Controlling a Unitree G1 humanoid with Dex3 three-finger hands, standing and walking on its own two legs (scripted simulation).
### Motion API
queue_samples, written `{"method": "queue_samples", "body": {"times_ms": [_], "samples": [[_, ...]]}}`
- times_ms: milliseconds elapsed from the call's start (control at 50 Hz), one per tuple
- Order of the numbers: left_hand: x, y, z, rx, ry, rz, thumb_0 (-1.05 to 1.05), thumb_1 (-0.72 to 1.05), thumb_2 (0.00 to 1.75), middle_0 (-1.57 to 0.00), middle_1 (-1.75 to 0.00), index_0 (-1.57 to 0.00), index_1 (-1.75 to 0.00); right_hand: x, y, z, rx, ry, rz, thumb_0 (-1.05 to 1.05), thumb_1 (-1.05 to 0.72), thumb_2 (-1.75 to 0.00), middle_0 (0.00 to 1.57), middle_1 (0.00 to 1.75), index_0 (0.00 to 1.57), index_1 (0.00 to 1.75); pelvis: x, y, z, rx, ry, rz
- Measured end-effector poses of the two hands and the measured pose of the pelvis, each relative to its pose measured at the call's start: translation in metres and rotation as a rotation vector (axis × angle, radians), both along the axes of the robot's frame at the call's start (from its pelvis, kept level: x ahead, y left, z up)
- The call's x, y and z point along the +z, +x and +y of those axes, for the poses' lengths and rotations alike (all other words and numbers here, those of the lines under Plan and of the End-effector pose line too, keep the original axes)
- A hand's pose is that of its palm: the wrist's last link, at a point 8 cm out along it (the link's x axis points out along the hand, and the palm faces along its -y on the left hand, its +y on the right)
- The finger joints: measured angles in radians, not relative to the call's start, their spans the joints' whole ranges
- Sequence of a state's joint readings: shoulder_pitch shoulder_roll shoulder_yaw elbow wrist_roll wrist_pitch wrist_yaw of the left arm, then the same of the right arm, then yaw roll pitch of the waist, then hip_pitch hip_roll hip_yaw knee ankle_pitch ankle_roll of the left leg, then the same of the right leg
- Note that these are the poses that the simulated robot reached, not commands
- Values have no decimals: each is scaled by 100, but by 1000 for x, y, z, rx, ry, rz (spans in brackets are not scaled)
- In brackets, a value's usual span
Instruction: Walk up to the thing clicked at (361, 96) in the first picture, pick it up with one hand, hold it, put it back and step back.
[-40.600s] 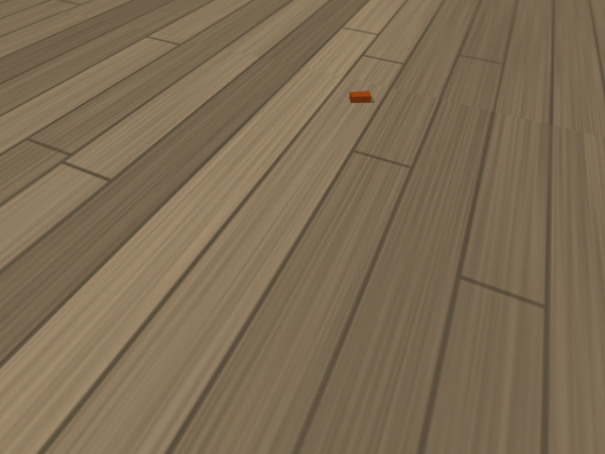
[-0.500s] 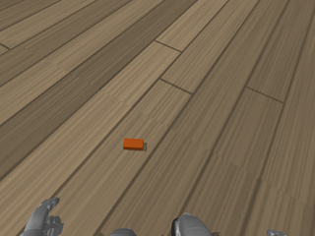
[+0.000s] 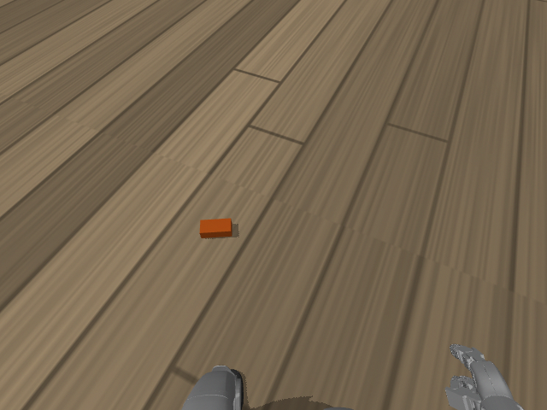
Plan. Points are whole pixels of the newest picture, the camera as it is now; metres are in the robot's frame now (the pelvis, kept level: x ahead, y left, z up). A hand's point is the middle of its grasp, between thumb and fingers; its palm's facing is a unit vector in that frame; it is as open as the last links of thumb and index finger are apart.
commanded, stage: step back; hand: left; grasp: from above
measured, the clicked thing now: (216, 228) +0.83 +0.26 -0.73
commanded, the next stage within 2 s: stand in 1.80 s
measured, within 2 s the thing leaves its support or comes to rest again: neither
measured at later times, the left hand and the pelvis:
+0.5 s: hand out of the picture -0.04 +0.24 -0.13, palm faces +0.09 -0.94 -0.33, open 7.4 cm; pelvis -0.16 -0.03 +0.02, yaw +7 degrees
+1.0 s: hand out of the picture -0.23 +0.22 -0.13, palm faces +0.11 -0.90 -0.43, open 7.4 cm; pelvis -0.25 -0.07 +0.01, yaw +5 degrees
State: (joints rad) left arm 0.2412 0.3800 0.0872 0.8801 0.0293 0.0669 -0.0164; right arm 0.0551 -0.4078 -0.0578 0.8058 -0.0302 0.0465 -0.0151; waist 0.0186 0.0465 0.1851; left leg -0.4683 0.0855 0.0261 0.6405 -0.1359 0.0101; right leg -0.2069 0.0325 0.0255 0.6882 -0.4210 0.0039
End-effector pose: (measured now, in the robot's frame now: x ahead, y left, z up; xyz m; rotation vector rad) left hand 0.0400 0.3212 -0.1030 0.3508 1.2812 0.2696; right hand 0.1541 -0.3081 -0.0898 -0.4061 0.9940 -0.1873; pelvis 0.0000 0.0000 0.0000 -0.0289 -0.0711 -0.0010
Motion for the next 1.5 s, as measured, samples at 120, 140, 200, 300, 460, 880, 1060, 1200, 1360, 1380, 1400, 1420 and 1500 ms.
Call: {"method": "queue_samples", "body": {"times_ms": [120,140,200,300,460,880,1060,1200,1360,1380,1400,1420,1500], "samples": [[28,-43,-20,20,20,-29,1,90,90,-20,-30,-21,-30,-3,-77,-21,-53,23,110,0,-91,-90,21,30,20,30,17,-31,-13,9,79,17],[31,-45,-21,23,25,-37,1,90,90,-20,-30,-21,-30,-3,-90,-24,-56,19,128,0,-91,-90,21,30,20,30,19,-36,-14,20,77,25],[36,-43,-21,8,42,-88,1,90,90,-20,-30,-21,-30,-7,-129,-29,-58,3,193,0,-91,-90,21,30,20,30,19,-53,-16,44,67,42],[27,-36,-17,-17,47,-208,1,90,90,-20,-30,-21,-30,-11,-181,-25,-23,-30,286,1,-91,-90,21,30,20,30,10,-89,-18,112,39,45],[5,-76,-32,8,-53,-213,1,90,90,-20,-30,-20,-30,5,-222,-15,19,-46,249,1,-90,-90,21,31,20,30,12,-146,-23,131,16,21],[17,-279,-77,69,25,-35,1,90,90,-20,-30,-21,-30,-10,-288,-80,-1,15,123,0,-91,-90,21,30,20,30,10,-241,-71,62,41,35],[17,-275,-59,77,24,-64,1,90,90,-20,-30,-20,-30,-14,-335,-51,11,63,218,1,-91,-90,21,30,20,30,14,-253,-65,95,58,27],[23,-245,-72,33,22,-120,1,90,90,-20,-30,-20,-30,-10,-340,-72,-15,60,224,1,-90,-90,21,31,20,30,17,-248,-83,95,41,26],[25,-237,-100,74,12,-168,1,90,90,-20,-30,-21,-30,-14,-305,-93,11,27,232,1,-91,-90,21,30,20,30,16,-231,-94,127,28,17],[25,-237,-101,80,8,-167,1,90,90,-20,-30,-21,-30,-13,-300,-93,19,25,231,1,-91,-90,21,30,20,30,18,-228,-93,131,26,18],[25,-238,-101,85,5,-164,1,90,90,-20,-30,-21,-30,-12,-295,-93,27,22,230,1,-91,-90,21,30,20,30,18,-226,-92,133,25,20],[25,-238,-101,89,2,-159,1,90,90,-20,-30,-21,-30,-12,-290,-91,34,19,231,1,-91,-90,21,30,20,30,18,-223,-90,134,25,22],[18,-236,-89,109,-4,-132,1,90,90,-21,-30,-21,-30,-9,-271,-82,61,7,239,0,-91,-90,20,30,20,30,17,-214,-82,155,21,30]]}}
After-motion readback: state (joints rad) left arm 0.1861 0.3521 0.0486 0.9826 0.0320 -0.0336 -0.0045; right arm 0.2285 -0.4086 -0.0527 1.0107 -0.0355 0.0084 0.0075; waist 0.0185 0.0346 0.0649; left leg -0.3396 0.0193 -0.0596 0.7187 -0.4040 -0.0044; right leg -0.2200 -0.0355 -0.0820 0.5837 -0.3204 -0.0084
